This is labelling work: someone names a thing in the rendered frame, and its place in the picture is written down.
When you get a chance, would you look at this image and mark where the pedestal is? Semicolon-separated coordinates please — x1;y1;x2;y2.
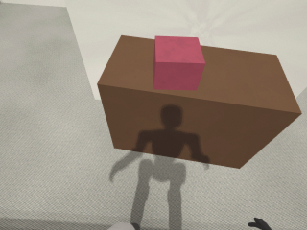
97;35;302;169

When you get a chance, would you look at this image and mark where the right robot hand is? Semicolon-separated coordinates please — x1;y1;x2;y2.
248;218;271;230

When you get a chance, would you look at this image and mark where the carton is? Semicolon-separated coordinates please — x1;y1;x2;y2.
153;35;205;91

